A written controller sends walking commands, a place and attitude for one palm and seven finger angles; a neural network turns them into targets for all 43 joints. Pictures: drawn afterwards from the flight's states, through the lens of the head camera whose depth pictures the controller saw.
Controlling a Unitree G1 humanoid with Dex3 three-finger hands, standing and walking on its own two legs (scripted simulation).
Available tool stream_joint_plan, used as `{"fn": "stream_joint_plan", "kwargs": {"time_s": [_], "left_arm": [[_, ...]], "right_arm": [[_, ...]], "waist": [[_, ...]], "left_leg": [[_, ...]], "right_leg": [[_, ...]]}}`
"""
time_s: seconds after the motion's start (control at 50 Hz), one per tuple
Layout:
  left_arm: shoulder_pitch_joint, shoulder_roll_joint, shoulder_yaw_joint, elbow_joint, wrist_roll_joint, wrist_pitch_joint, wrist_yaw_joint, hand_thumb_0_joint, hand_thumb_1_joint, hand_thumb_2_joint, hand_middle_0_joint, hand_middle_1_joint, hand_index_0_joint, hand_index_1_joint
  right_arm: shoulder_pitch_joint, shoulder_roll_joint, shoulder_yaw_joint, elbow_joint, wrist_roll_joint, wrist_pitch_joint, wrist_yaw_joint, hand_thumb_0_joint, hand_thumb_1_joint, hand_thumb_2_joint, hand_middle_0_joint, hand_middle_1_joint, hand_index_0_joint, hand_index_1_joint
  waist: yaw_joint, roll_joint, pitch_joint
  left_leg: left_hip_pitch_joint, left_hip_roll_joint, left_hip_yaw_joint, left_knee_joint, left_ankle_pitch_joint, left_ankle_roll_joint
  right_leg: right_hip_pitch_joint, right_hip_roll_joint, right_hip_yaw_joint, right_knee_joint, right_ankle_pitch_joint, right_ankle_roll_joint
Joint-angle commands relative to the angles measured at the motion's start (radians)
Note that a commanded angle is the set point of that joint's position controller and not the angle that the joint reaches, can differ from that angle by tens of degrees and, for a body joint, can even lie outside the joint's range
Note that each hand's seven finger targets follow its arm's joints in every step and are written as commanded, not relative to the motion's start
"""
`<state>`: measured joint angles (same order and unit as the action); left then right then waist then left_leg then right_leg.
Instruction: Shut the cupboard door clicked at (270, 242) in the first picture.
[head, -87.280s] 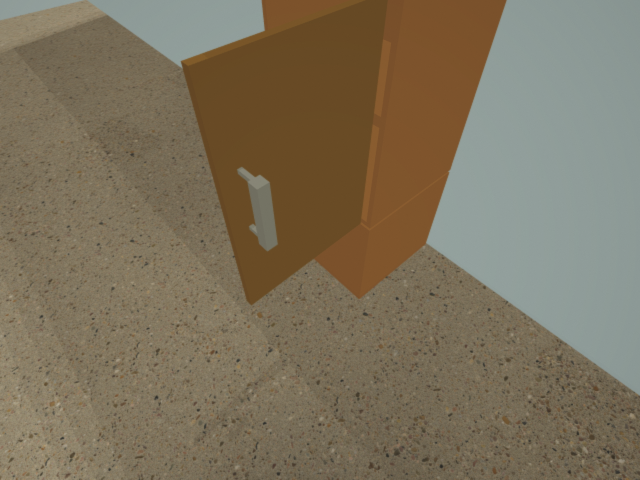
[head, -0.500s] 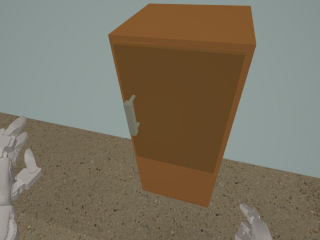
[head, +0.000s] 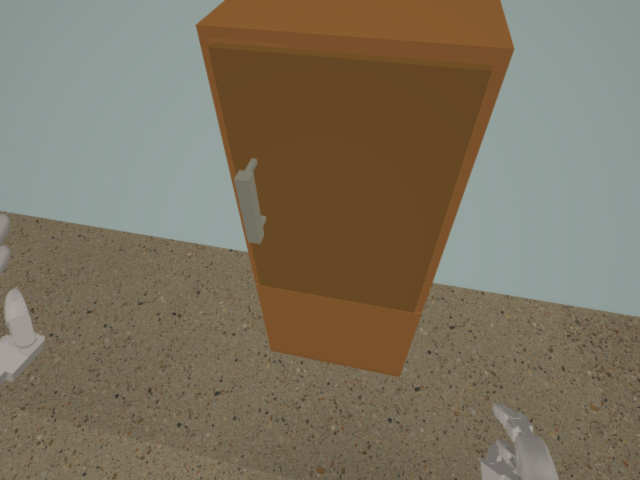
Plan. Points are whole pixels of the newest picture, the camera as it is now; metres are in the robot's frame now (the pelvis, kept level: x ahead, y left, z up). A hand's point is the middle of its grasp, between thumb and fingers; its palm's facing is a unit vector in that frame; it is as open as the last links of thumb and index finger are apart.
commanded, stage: step back with the hand held close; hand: left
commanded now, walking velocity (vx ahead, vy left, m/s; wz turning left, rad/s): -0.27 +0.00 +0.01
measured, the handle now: (254, 201) +0.59 +0.17 -0.02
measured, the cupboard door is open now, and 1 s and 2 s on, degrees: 0 0 0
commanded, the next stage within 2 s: stop stepping back and stand still in 1.02 s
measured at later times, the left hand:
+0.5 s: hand out of the picture +0.13 +0.28 +0.17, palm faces +0.50 -0.72 -0.48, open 7.4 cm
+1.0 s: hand out of the picture +0.02 +0.30 +0.18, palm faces +0.54 -0.72 -0.43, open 7.4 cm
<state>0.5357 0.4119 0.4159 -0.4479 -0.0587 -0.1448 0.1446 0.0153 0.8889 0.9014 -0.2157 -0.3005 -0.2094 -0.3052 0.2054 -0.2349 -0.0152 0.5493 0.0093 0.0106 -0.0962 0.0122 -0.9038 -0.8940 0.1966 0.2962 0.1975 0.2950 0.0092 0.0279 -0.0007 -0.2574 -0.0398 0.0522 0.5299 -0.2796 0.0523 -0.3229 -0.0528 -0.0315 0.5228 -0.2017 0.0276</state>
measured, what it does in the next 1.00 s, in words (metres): walks backwards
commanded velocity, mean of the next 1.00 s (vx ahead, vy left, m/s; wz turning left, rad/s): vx -0.36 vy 0.00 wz -0.04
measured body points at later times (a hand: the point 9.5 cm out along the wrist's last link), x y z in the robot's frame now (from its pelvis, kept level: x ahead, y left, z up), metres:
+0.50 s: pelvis -0.05 -0.01 -0.01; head -0.05 +0.01 +0.44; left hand +0.10 +0.31 +0.20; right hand +0.10 -0.25 -0.08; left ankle +0.00 +0.08 -0.73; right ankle -0.02 -0.14 -0.73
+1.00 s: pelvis -0.15 +0.01 +0.00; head -0.15 +0.04 +0.45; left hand -0.01 +0.34 +0.20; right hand +0.03 -0.22 -0.07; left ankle +0.00 +0.09 -0.73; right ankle -0.18 -0.14 -0.70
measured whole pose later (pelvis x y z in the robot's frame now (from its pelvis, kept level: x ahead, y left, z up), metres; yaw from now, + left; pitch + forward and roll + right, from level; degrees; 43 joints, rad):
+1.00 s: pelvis -0.15 +0.01 +0.00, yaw +7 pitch +2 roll -7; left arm 0.52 0.46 0.47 -0.50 -0.05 -0.27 0.16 0.01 0.89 0.90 -0.22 -0.30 -0.21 -0.31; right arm 0.24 -0.19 -0.03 0.63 -0.01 -0.10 -0.07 0.01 -0.90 -0.89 0.20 0.30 0.20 0.30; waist -0.03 0.04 -0.04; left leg -0.52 0.06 0.02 0.48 -0.03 0.07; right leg -0.32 0.11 -0.01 0.78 -0.44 0.01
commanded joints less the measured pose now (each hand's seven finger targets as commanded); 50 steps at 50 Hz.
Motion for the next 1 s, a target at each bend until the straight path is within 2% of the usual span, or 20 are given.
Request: {"fn": "stream_joint_plan", "kwargs": {"time_s": [0.0,0.12,0.22,0.26,0.3,0.34,0.36,0.4,0.44,0.52,0.54,0.6,0.66,0.72,0.78,0.8,0.84,0.86,0.92,0.98], "left_arm": [[-0.019,0.185,0.153,-0.208,0.007,-0.076,0.02,0.0,0.9,0.9,-0.2,-0.3,-0.2,-0.3],[-0.045,0.161,0.136,-0.169,0.023,-0.101,0.024,0.0,0.9,0.9,-0.2,-0.3,-0.2,-0.3],[-0.068,0.178,0.124,-0.21,0.022,-0.124,0.039,0.0,0.9,0.9,-0.2,-0.3,-0.2,-0.3],[-0.072,0.191,0.132,-0.235,0.024,-0.135,0.05,0.0,0.9,0.9,-0.2,-0.3,-0.2,-0.3],[-0.077,0.218,0.157,-0.269,0.026,-0.147,0.057,0.0,0.9,0.9,-0.2,-0.3,-0.2,-0.3],[-0.069,0.188,0.153,-0.268,0.039,-0.158,0.057,0.0,0.9,0.9,-0.2,-0.3,-0.2,-0.3],[-0.072,0.183,0.156,-0.262,0.044,-0.158,0.054,0.0,0.9,0.9,-0.2,-0.3,-0.2,-0.3],[-0.05,0.213,0.191,-0.238,0.047,-0.161,0.044,0.0,0.9,0.9,-0.2,-0.3,-0.2,-0.3],[-0.023,0.171,0.17,-0.193,0.048,-0.172,0.03,0.0,0.9,0.9,-0.2,-0.3,-0.2,-0.3],[-0.011,0.171,0.139,-0.225,0.018,-0.188,0.02,0.0,0.9,0.9,-0.2,-0.3,-0.2,-0.3],[-0.014,0.175,0.134,-0.245,0.017,-0.184,0.018,0.0,0.9,0.9,-0.2,-0.3,-0.2,-0.3],[0.002,0.228,0.179,-0.271,0.015,-0.179,0.022,0.0,0.9,0.9,-0.2,-0.3,-0.2,-0.3],[-0.016,0.232,0.18,-0.256,0.016,-0.187,0.028,0.0,0.9,0.9,-0.2,-0.3,-0.2,-0.3],[-0.017,0.235,0.181,-0.218,0.015,-0.185,0.045,0.0,0.9,0.9,-0.2,-0.3,-0.2,-0.3],[-0.029,0.221,0.16,-0.216,0.012,-0.188,0.052,0.0,0.9,0.9,-0.2,-0.3,-0.2,-0.3],[-0.04,0.216,0.158,-0.222,0.011,-0.191,0.051,0.0,0.9,0.9,-0.2,-0.3,-0.2,-0.3],[-0.052,0.196,0.168,-0.25,0.025,-0.198,0.04,0.0,0.9,0.9,-0.2,-0.3,-0.2,-0.3],[-0.071,0.217,0.182,-0.273,0.024,-0.199,0.031,0.0,0.9,0.9,-0.2,-0.3,-0.2,-0.3],[-0.019,0.193,0.164,-0.239,0.007,-0.18,0.028,0.0,0.9,0.9,-0.2,-0.3,-0.2,-0.3],[-0.003,0.171,0.126,-0.265,-0.024,-0.166,0.032,0.0,0.9,0.9,-0.2,-0.3,-0.2,-0.3]], "right_arm": [[-0.093,-0.135,-0.045,-0.163,-0.005,-0.063,-0.012,0.0,-0.9,-0.9,0.2,0.3,0.2,0.3],[-0.068,-0.124,-0.038,-0.16,0.002,-0.075,-0.006,0.0,-0.9,-0.9,0.2,0.3,0.2,0.3],[-0.06,-0.109,-0.033,-0.142,-0.004,-0.093,0.005,0.0,-0.9,-0.9,0.2,0.3,0.2,0.3],[-0.054,-0.114,-0.034,-0.13,-0.006,-0.102,0.005,0.0,-0.9,-0.9,0.2,0.3,0.2,0.3],[-0.059,-0.13,-0.036,-0.127,-0.008,-0.113,-0.004,0.0,-0.9,-0.9,0.2,0.3,0.2,0.3],[-0.062,-0.141,-0.034,-0.13,-0.006,-0.129,-0.013,0.0,-0.9,-0.9,0.2,0.3,0.2,0.3],[-0.063,-0.137,-0.038,-0.132,-0.007,-0.135,-0.015,0.0,-0.9,-0.9,0.2,0.3,0.2,0.3],[-0.072,-0.134,-0.048,-0.129,-0.015,-0.146,-0.014,0.0,-0.9,-0.9,0.2,0.3,0.2,0.3],[-0.074,-0.138,-0.049,-0.129,-0.016,-0.151,-0.008,0.0,-0.9,-0.9,0.2,0.3,0.2,0.3],[-0.057,-0.118,-0.045,-0.089,-0.018,-0.161,0.008,0.0,-0.9,-0.9,0.2,0.3,0.2,0.3],[-0.06,-0.119,-0.052,-0.091,-0.012,-0.157,0.01,0.0,-0.9,-0.9,0.2,0.3,0.2,0.3],[-0.069,-0.119,-0.056,-0.103,-0.01,-0.14,0.013,0.0,-0.9,-0.9,0.2,0.3,0.2,0.3],[-0.077,-0.103,-0.051,-0.112,-0.006,-0.124,0.016,0.0,-0.9,-0.9,0.2,0.3,0.2,0.3],[-0.072,-0.088,-0.049,-0.097,-0.013,-0.105,0.016,0.0,-0.9,-0.9,0.2,0.3,0.2,0.3],[-0.062,-0.108,-0.048,-0.102,-0.003,-0.103,0.009,0.0,-0.9,-0.9,0.2,0.3,0.2,0.3],[-0.07,-0.12,-0.049,-0.107,-0.005,-0.112,0.002,0.0,-0.9,-0.9,0.2,0.3,0.2,0.3],[-0.089,-0.141,-0.053,-0.119,-0.006,-0.137,-0.007,0.0,-0.9,-0.9,0.2,0.3,0.2,0.3],[-0.097,-0.126,-0.061,-0.115,-0.013,-0.148,-0.009,0.0,-0.9,-0.9,0.2,0.3,0.2,0.3],[-0.126,-0.109,-0.067,-0.099,-0.015,-0.178,0.011,0.0,-0.9,-0.9,0.2,0.3,0.2,0.3],[-0.107,-0.09,-0.054,-0.054,-0.02,-0.194,0.026,0.0,-0.9,-0.9,0.2,0.3,0.2,0.3]], "waist": [[0.005,0.087,-0.12],[-0.015,0.002,-0.065],[-0.023,-0.087,-0.057],[-0.027,-0.053,-0.074],[-0.028,0.049,-0.075],[-0.022,0.188,-0.079],[-0.015,0.209,-0.073],[-0.005,0.152,-0.098],[-0.007,0.117,-0.035],[-0.016,0.061,-0.207],[-0.013,0.025,-0.263],[-0.019,-0.007,-0.242],[-0.031,-0.074,-0.129],[-0.039,-0.107,-0.087],[-0.048,-0.005,-0.066],[-0.048,0.081,-0.054],[-0.026,0.279,-0.102],[-0.014,0.248,-0.146],[0.004,0.157,-0.174],[-0.007,0.237,-0.181]], "left_leg": [[-0.261,0.188,-0.175,-0.209,0.13,0.003],[-0.453,0.147,-0.161,-0.172,-0.259,0.03],[-0.266,0.077,-0.116,0.005,-0.211,-0.006],[-0.221,0.078,-0.119,-0.014,-0.196,-0.005],[-0.251,0.114,-0.161,-0.132,-0.235,0.007],[-0.472,0.222,-0.29,-0.33,-0.399,0.051],[-0.509,0.255,-0.322,-0.35,-0.375,0.063],[-0.497,0.252,-0.292,-0.278,-0.242,0.066],[-0.604,0.23,-0.264,-0.255,-0.308,0.069],[-0.257,0.165,-0.169,-0.095,0.25,0.006],[-0.21,0.158,-0.144,-0.058,0.27,-0.003],[-0.219,0.12,-0.117,-0.028,0.073,-0.011],[-0.23,0.067,-0.104,0.036,-0.156,-0.029],[-0.089,0.043,-0.096,0.123,-0.108,-0.048],[-0.099,0.093,-0.166,-0.021,-0.192,-0.023],[-0.194,0.144,-0.229,-0.149,-0.285,-0.002],[-0.499,0.319,-0.431,-0.445,-0.533,0.073],[-0.487,0.36,-0.439,-0.451,-0.485,0.087],[-0.309,0.337,-0.304,-0.355,-0.314,0.069],[-0.127,0.323,-0.203,-0.369,-0.23,-0.014]], "right_leg": [[0.281,0.023,0.049,0.097,0.202,-0.017],[0.3,-0.018,0.116,0.041,0.078,-0.03],[0.027,-0.112,0.218,-0.178,-0.24,-0.084],[-0.006,-0.097,0.184,-0.185,-0.269,-0.075],[0.037,-0.032,0.115,-0.12,-0.243,-0.044],[0.269,0.074,0.039,0.123,-0.096,-0.007],[0.307,0.098,0.033,0.2,0.005,-0.003],[0.336,0.105,0.059,0.199,0.097,-0.004],[0.376,0.101,0.092,0.172,0.104,-0.009],[0.252,0.03,0.146,0.08,0.425,-0.031],[0.254,0.024,0.159,0.076,0.426,-0.027],[0.186,-0.012,0.216,-0.014,0.277,-0.041],[0.009,-0.071,0.287,-0.171,-0.097,-0.08],[-0.198,-0.114,0.267,-0.269,-0.249,-0.103],[-0.22,-0.018,0.154,-0.201,-0.308,-0.054],[-0.133,0.038,0.114,-0.124,-0.299,-0.034],[0.221,0.179,0.037,0.274,-0.118,0.002],[0.253,0.177,0.054,0.391,-0.136,-0.001],[0.155,0.153,0.045,0.356,-0.268,-0.024],[0.095,0.125,-0.001,0.103,-0.336,-0.05]]}}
